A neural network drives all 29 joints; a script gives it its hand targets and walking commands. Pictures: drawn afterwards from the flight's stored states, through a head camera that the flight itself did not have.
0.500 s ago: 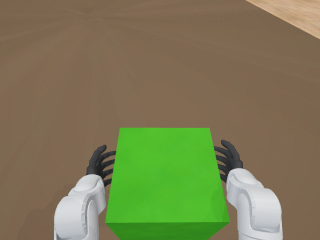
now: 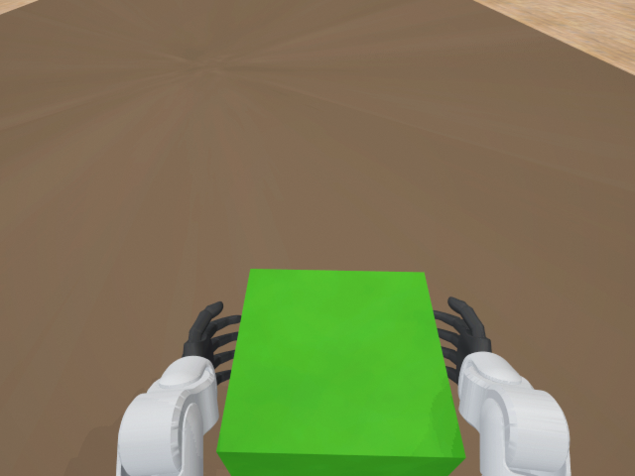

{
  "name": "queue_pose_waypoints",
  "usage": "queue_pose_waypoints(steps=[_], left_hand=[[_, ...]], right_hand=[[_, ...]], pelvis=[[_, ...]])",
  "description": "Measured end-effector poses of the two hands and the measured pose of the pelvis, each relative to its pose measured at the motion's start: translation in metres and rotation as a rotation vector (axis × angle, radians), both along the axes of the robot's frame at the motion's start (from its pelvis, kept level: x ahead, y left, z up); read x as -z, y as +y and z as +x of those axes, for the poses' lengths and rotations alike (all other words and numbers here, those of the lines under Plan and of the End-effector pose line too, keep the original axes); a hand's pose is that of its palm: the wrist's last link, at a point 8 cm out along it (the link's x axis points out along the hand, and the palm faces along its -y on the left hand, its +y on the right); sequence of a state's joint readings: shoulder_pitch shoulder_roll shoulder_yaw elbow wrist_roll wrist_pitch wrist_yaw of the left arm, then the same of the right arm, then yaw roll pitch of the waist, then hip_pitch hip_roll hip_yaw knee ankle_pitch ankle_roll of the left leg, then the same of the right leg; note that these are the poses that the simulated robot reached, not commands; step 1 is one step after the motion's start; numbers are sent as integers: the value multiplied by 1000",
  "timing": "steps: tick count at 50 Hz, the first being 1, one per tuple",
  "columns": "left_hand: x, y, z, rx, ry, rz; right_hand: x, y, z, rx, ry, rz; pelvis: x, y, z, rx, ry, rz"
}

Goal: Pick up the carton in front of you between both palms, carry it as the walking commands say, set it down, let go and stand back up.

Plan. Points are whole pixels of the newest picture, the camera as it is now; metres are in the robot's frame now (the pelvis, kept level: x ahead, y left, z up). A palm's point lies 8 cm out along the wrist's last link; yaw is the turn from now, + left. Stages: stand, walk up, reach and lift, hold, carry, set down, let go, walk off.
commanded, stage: carry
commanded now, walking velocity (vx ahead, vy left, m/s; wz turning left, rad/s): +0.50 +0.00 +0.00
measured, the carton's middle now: (334, 395) +0.24 +0.00 +0.01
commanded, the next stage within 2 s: none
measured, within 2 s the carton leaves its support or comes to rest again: neither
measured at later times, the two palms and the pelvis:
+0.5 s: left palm (224, 199) +0.55 +0.18 +0.10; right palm (400, 190) +0.55 -0.13 +0.12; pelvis +0.31 +0.03 +0.01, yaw -2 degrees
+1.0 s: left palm (245, 156) +0.67 +0.16 +0.12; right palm (399, 152) +0.67 -0.14 +0.12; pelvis +0.44 +0.01 +0.02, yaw -1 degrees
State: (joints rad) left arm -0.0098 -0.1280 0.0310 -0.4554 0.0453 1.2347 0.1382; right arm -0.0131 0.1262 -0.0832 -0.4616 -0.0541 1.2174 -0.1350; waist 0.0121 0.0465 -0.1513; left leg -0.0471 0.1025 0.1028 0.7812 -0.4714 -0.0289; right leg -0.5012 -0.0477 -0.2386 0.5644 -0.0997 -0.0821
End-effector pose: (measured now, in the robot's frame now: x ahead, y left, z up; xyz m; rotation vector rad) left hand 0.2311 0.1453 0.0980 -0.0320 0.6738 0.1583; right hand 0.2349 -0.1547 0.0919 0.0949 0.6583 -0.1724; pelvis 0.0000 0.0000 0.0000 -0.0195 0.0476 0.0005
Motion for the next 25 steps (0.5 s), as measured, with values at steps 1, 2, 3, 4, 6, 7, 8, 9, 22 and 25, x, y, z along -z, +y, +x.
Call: queue_pose_waypoints(steps=[1,2,3,4,6,7,8,9,22,25], left_hand=[[3,-2,10,-6,28,0],[4,-3,19,-14,51,-1],[5,-4,27,-22,69,-1],[4,-5,36,-30,80,0],[0,-5,54,-42,87,3],[-2,-5,64,-46,84,4],[-5,-5,75,-49,78,5],[-8,-5,86,-50,69,3],[-18,22,279,7,-97,-37],[-7,30,316,4,-43,-67]], right_hand=[[3,-2,12,-6,27,1],[4,-3,23,-13,51,0],[4,-4,34,-21,68,0],[4,-4,45,-28,80,0],[1,-5,66,-39,87,1],[-2,-5,78,-43,84,0],[-4,-5,89,-45,77,-1],[-7,-5,100,-46,69,-3],[-30,22,276,10,-96,-45],[-23,30,311,7,-41,-72]], pelvis=[[-4,-3,10,-6,3,6],[-8,-6,20,-12,6,12],[-12,-8,30,-15,9,18],[-17,-10,41,-17,11,21],[-24,-13,63,-17,14,28],[-27,-13,74,-16,15,31],[-30,-14,86,-14,16,34],[-32,-14,99,-12,17,35],[-7,22,283,17,-10,11],[-8,29,307,29,-1,30]])
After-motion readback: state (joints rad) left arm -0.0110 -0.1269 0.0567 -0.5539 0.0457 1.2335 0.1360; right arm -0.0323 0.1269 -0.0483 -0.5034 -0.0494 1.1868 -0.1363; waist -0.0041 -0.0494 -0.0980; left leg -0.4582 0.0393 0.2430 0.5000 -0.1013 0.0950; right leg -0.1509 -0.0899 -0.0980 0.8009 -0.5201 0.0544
